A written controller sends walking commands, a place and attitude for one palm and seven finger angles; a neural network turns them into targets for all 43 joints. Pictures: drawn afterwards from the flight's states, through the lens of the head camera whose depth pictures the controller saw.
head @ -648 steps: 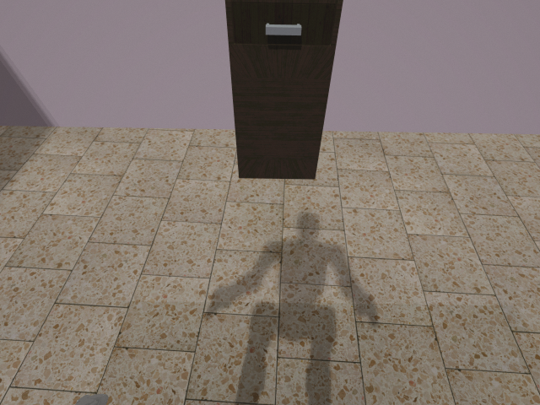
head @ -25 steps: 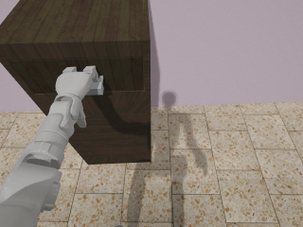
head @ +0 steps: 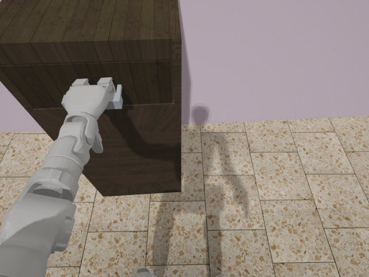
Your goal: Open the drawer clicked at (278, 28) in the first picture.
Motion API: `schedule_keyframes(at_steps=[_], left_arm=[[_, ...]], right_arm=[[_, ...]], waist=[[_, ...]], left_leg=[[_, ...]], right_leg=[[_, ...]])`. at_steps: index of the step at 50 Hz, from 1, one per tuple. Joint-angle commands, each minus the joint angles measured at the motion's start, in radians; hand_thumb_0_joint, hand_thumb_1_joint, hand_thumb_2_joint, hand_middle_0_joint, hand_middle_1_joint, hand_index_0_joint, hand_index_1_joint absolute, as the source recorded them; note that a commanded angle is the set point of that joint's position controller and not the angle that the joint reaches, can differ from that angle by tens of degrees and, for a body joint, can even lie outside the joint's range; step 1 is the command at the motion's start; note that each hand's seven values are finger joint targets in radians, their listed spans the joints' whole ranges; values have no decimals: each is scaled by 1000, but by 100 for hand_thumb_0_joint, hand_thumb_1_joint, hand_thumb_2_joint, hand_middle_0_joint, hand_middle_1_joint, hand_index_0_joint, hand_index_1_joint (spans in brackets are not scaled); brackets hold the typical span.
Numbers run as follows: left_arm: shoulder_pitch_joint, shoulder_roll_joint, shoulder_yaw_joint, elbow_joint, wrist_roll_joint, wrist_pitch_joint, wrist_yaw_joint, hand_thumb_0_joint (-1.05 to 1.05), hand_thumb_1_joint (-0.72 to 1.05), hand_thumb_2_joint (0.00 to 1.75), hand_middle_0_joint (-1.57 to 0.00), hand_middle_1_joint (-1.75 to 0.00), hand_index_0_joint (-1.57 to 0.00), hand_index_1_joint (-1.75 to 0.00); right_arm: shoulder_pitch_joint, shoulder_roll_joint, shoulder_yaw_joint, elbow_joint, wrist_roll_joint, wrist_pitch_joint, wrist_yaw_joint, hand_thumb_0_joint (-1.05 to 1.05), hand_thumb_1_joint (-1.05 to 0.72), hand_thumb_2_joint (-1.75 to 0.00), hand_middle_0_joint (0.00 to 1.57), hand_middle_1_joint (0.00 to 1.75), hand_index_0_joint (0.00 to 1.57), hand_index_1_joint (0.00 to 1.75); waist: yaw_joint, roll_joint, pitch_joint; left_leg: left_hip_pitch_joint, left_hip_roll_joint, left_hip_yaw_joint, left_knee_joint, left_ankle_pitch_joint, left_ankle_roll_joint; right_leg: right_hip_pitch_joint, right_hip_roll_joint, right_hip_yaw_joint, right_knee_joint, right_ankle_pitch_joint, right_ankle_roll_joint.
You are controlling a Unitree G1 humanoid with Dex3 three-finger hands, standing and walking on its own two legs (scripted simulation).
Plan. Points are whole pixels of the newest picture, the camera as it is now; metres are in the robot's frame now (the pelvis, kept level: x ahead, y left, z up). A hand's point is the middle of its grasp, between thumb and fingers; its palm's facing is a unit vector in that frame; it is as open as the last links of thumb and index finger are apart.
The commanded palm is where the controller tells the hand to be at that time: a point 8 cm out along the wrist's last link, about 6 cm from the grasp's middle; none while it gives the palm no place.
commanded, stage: lower the fingers behind the handle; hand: left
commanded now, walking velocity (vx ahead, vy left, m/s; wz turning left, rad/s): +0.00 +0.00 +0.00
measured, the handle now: (94, 95) +0.53 +0.20 +0.06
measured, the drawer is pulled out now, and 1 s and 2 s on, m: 0.00 0.00 0.11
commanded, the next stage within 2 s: close the thumb around the handle in 0.26 s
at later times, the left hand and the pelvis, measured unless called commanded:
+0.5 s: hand (99, 115) +0.48 +0.18 +0.04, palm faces -0.05 -0.05 -1.00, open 13.3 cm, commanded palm +0.46 +0.19 +0.10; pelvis +0.00 +0.00 +0.00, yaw +0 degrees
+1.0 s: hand (93, 115) +0.48 +0.20 +0.04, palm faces -0.05 -0.05 -1.00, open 6.0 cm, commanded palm +0.46 +0.20 +0.10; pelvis +0.01 +0.00 +0.00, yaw +0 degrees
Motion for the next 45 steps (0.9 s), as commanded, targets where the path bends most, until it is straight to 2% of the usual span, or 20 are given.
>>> schedule_keyframes(at_steps=[1,4,6,8,10,12,13,14,18,22,24,25,27,30,33,34,37,41,43,45], left_arm=[[-452,192,52,-191,7,13,67,0,-50,30,-30,-120,-30,-120],[-481,202,58,-195,9,30,77,0,-50,30,-30,-120,-30,-120],[-466,174,37,-177,5,46,73,0,-50,30,-30,-120,-30,-120],[-502,191,41,-185,3,51,71,0,-50,30,-30,-120,-30,-120],[-478,194,39,-149,6,63,65,0,-50,30,-30,-120,-30,-120],[-497,210,51,-156,6,59,59,0,-50,30,-30,-120,-30,-120],[-499,196,37,-172,6,55,58,0,-50,30,-30,-120,-30,-120],[-469,183,33,-152,5,56,53,0,-50,30,-30,-120,-30,-120],[-485,193,41,-178,-2,39,46,0,-50,30,-30,-120,-30,-120],[-463,235,78,-189,6,26,53,0,-28,40,-32,-122,-32,-122],[-424,214,72,-197,7,25,60,0,-16,44,-32,-124,-32,-124],[-429,199,60,-207,4,26,62,0,-11,47,-33,-124,-33,-124],[-416,231,88,-192,3,32,67,0,0,52,-34,-125,-34,-125],[-464,179,28,-182,6,51,68,0,17,59,-35,-127,-35,-127],[-484,224,60,-199,-2,48,62,0,34,66,-36,-129,-36,-129],[-448,242,81,-184,-1,49,58,0,40,68,-36,-130,-36,-130],[-418,247,86,-167,-5,44,43,0,56,76,-38,-131,-38,-131],[-414,252,76,-162,-6,32,28,0,79,85,-39,-134,-39,-134],[-409,265,92,-208,-7,11,23,0,90,90,-40,-135,-40,-135],[-380,237,82,-214,-13,1,21,0,90,90,-40,-135,-40,-135]], right_arm=[[108,-152,-59,-61,-4,-14,-2,0,-90,-90,20,30,20,30],[109,-157,-61,-55,-6,-13,0,0,-90,-90,20,30,20,30],[107,-154,-60,-57,-4,-13,0,0,-90,-90,20,30,20,30],[108,-158,-57,-54,-3,-13,-3,0,-90,-90,20,30,20,30],[104,-157,-53,-54,0,-12,-6,0,-90,-90,20,30,20,30],[104,-159,-51,-54,-1,-13,-11,0,-90,-90,20,30,20,30],[104,-156,-51,-59,0,-15,-11,0,-90,-90,20,30,20,30],[103,-153,-52,-60,0,-16,-11,0,-90,-90,20,30,20,30],[107,-155,-51,-63,-1,-20,-14,0,-90,-90,20,30,20,30],[105,-155,-50,-62,-4,-18,-16,0,-90,-90,20,30,20,30],[101,-152,-55,-66,-3,-19,-12,0,-90,-90,20,30,20,30],[98,-151,-55,-68,-4,-19,-10,0,-90,-90,20,30,20,30],[96,-153,-54,-66,-3,-17,-10,0,-90,-90,20,30,20,30],[94,-155,-53,-62,3,-18,-11,0,-90,-90,20,30,20,30],[101,-156,-52,-58,2,-18,-14,0,-90,-90,20,30,20,30],[100,-156,-52,-59,2,-17,-15,0,-90,-90,20,30,20,30],[93,-155,-49,-64,2,-13,-17,0,-90,-90,20,30,20,30],[95,-159,-48,-67,7,-14,-22,0,-90,-90,20,30,20,30],[98,-158,-52,-72,3,-13,-22,0,-90,-90,20,30,20,30],[95,-155,-56,-72,1,-13,-17,0,-90,-90,20,30,20,30]], waist=[[-17,26,-397],[-22,30,-409],[-25,16,-401],[-30,15,-402],[-31,4,-367],[-30,2,-362],[-29,18,-385],[-25,19,-370],[-27,11,-385],[-14,4,-401],[-5,23,-404],[-7,22,-399],[-4,-8,-398],[-33,-9,-340],[-22,16,-408],[-10,10,-406],[-11,-26,-383],[-18,-23,-346],[-5,10,-416],[-2,14,-399]], left_leg=[[417,-63,-11,-21,356,47],[438,-59,-16,-21,356,47],[431,-62,-13,-23,354,48],[423,-61,-15,-30,337,48],[405,-63,-11,-35,316,51],[398,-62,-13,-39,309,51],[412,-64,-10,-37,316,52],[412,-64,-9,-38,310,50],[416,-62,-9,-36,320,53],[401,-65,-7,-28,354,52],[416,-65,-2,-26,366,50],[415,-65,-1,-27,365,50],[395,-67,-1,-28,359,51],[392,-66,-3,-39,303,53],[414,-69,-1,-36,333,54],[412,-70,1,-32,354,54],[379,-72,6,-32,349,55],[364,-72,10,-35,331,57],[402,-72,8,-27,375,54],[411,-70,10,-25,387,53]], right_leg=[[3,74,-22,-98,378,-33],[-8,76,-23,-100,366,-32],[3,76,-23,-106,375,-31],[10,74,-21,-107,370,-28],[7,74,-22,-116,355,-29],[10,73,-22,-117,344,-31],[13,73,-17,-115,354,-29],[7,74,-21,-118,346,-31],[19,72,-16,-117,360,-28],[50,70,-14,-107,407,-30],[40,73,-16,-105,414,-30],[44,72,-17,-107,416,-29],[68,72,-15,-109,421,-29],[17,72,-17,-125,364,-26],[56,68,-9,-118,403,-26],[68,69,-11,-115,427,-28],[96,66,-7,-121,449,-24],[78,65,-5,-125,445,-22],[95,65,-1,-112,475,-23],[85,67,-7,-114,477,-24]])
